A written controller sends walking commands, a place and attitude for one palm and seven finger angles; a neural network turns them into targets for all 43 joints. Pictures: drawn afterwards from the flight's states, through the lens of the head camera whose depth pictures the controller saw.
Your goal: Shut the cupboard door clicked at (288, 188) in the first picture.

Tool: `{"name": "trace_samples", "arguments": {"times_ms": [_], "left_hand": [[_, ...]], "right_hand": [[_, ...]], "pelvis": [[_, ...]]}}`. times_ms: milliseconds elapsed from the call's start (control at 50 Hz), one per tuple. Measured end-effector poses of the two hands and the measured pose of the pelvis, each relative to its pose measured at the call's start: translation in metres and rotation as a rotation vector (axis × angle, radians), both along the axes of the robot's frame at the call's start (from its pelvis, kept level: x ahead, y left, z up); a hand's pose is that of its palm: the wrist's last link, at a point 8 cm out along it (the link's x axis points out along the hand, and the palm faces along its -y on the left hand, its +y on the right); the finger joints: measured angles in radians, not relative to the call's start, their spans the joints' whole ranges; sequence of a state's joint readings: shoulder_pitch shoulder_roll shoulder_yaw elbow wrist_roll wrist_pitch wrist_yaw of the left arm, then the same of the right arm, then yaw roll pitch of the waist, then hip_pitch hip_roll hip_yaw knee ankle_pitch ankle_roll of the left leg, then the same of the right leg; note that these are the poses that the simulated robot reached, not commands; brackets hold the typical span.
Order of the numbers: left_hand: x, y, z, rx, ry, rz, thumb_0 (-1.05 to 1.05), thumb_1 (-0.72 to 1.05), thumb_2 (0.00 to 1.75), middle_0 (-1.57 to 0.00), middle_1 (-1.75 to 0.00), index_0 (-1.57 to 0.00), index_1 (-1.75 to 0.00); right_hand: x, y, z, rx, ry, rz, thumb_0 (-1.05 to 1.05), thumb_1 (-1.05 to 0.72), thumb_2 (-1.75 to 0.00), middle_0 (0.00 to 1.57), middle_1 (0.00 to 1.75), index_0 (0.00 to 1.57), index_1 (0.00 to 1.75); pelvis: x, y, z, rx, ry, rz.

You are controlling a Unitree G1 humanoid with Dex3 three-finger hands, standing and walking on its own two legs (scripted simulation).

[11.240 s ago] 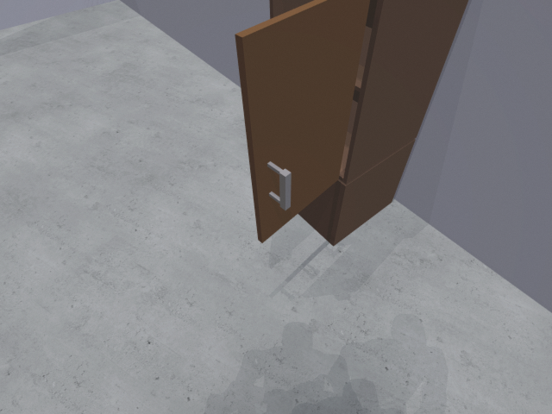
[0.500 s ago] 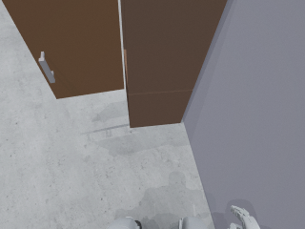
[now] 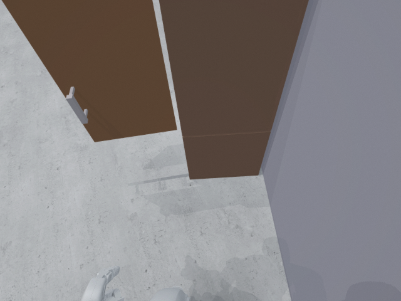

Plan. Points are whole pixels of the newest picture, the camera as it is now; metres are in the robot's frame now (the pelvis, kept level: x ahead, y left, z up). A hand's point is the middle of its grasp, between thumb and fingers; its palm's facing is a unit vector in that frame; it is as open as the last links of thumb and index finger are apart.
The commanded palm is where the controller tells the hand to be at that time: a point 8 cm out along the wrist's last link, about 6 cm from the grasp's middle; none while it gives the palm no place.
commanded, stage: turn to face it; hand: left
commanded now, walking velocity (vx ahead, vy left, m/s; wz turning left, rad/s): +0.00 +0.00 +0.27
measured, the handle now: (78, 105) +0.73 +0.44 -0.11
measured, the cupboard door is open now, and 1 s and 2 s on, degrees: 97 97 97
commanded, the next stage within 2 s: take the last steps up to it in 0.08 s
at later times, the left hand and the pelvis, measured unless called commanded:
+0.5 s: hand out of the picture -0.10 +0.21 -0.17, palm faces +0.28 -0.93 -0.22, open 7.3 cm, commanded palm none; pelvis +0.02 +0.03 +0.00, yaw +11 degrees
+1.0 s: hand (105, 236) +0.29 +0.26 -0.16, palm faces +0.12 -0.97 -0.20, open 7.4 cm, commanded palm none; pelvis +0.16 +0.07 -0.01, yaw +11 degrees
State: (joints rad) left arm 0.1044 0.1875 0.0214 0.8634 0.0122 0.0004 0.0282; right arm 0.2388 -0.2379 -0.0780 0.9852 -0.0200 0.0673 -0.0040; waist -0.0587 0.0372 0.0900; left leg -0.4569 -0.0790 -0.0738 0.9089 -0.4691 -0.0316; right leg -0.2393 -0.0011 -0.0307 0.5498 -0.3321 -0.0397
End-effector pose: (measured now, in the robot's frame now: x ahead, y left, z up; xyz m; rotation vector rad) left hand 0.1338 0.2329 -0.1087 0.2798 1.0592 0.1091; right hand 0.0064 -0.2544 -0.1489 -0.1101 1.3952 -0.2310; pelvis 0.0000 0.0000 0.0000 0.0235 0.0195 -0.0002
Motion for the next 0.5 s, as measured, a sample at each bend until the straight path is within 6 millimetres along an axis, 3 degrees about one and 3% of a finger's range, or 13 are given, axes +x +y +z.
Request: {"name": "trace_samples", "arguments": {"times_ms": [120,240,320,400,500], "left_hand": [[-0.054,-0.013,0.001,-0.019,0.083,0.112,0.0,0.91,0.9,-0.2,-0.3,-0.2,-0.3],[-0.119,-0.007,-0.005,-0.019,0.183,0.241,0.0,0.92,0.9,-0.2,-0.3,-0.21,-0.3],[-0.168,-0.001,-0.01,-0.036,0.269,0.322,0.0,0.92,0.9,-0.2,-0.3,-0.21,-0.3],[-0.215,0.006,-0.016,-0.066,0.358,0.401,0.0,0.91,0.9,-0.2,-0.3,-0.2,-0.3],[-0.252,0.021,-0.034,-0.122,0.474,0.459,0.0,0.91,0.9,-0.2,-0.3,-0.2,-0.3]], "right_hand": [[0.039,-0.02,0.009,-0.002,-0.027,0.086,0.0,-0.91,-0.9,0.2,0.29,0.2,0.3],[0.095,-0.014,0.015,-0.011,-0.093,0.206,0.0,-0.91,-0.9,0.2,0.29,0.2,0.3],[0.138,0.008,0.023,-0.007,-0.167,0.294,0.0,-0.91,-0.9,0.2,0.29,0.2,0.3],[0.18,0.042,0.034,0.0,-0.245,0.384,0.0,-0.91,-0.9,0.2,0.29,0.2,0.3],[0.217,0.089,0.038,-0.004,-0.36,0.463,0.0,-0.91,-0.9,0.2,0.29,0.2,0.3]], "pelvis": [[0.004,-0.015,0.009,0.028,-0.014,0.065],[0.006,-0.017,0.01,0.032,-0.018,0.112],[0.008,-0.009,0.009,0.022,-0.019,0.139],[0.013,0.005,0.008,0.013,-0.016,0.163],[0.023,0.034,-0.005,-0.012,-0.012,0.187]]}}
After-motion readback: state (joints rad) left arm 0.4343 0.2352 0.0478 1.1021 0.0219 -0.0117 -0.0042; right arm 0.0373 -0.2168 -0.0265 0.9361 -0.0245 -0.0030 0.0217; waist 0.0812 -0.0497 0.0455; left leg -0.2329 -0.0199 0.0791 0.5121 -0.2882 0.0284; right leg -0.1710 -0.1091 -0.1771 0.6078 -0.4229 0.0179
